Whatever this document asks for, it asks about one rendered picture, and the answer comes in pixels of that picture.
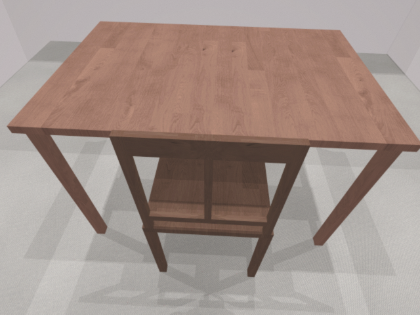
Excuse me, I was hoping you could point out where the table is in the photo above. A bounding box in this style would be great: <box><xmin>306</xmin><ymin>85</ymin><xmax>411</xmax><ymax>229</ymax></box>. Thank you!
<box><xmin>7</xmin><ymin>21</ymin><xmax>420</xmax><ymax>245</ymax></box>

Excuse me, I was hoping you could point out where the chair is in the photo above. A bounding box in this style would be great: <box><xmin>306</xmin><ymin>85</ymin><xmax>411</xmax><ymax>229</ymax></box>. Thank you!
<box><xmin>109</xmin><ymin>130</ymin><xmax>310</xmax><ymax>277</ymax></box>

